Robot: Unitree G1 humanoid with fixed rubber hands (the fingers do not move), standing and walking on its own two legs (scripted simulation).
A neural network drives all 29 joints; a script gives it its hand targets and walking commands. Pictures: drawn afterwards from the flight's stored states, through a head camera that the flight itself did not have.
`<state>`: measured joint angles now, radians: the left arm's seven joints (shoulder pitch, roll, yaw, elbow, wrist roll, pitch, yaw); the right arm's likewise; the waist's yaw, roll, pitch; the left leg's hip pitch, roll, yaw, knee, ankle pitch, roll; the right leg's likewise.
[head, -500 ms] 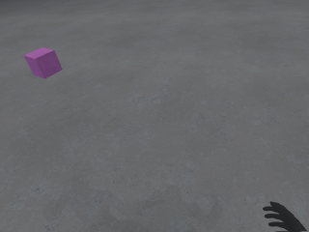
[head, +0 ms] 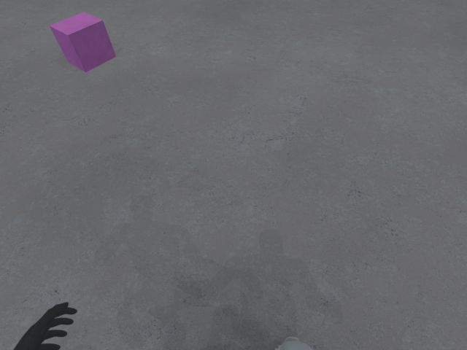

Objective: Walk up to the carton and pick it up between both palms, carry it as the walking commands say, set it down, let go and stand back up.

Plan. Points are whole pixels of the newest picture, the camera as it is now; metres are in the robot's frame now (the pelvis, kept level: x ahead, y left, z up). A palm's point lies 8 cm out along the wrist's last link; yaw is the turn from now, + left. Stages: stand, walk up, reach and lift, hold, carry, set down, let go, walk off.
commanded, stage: walk up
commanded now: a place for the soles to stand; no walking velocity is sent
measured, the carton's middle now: (84, 42) +2.39 +1.12 -0.62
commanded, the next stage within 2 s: none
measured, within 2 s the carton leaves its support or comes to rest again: neither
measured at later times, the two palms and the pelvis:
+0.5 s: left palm out of the picture +0.28 +0.47 -0.10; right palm (294, 142) +0.61 -0.18 -0.06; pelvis +0.33 +0.10 -0.02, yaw +13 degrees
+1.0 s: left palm (21, 149) +0.61 +0.52 -0.04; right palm (259, 98) +0.84 -0.11 -0.09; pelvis +0.63 +0.17 +0.00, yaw +17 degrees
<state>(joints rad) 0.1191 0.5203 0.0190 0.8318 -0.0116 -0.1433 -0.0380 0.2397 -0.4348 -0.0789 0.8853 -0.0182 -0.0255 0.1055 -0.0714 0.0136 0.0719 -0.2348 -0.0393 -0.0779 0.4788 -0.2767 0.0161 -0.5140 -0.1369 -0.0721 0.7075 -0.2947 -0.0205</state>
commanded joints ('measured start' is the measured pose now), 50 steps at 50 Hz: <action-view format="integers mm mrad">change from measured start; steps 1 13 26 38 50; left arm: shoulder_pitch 425 36 98 44 158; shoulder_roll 303 267 222 119 202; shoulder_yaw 131 106 58 71 84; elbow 104 38 18 18 21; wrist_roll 20 32 -11 13 12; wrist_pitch -8 -34 7 26 -15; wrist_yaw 43 3 1 -33 20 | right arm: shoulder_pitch -196 -244 -13 -113 -159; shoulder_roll -140 -201 -338 -211 -183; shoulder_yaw -24 -49 -94 -65 -58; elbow -204 -81 -29 -144 -114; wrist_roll -18 -1 32 -1 0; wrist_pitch -49 -36 -49 -60 -22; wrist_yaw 6 83 -37 -13 -2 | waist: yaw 273 54 1 52 79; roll -232 -126 79 93 -98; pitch -373 -62 -236 -51 13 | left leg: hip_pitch -543 -284 415 -74 -328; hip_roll -10 139 282 231 113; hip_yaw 14 138 -262 -88 30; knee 471 181 -86 -246 503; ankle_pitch -80 208 352 -49 70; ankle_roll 82 -38 173 176 -32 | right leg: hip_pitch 837 267 -244 218 269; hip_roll -229 -164 -12 -3 -146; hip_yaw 258 -116 74 34 128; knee -355 -585 509 -149 -537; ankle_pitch -135 -176 -40 298 214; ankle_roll -132 -141 -28 15 -161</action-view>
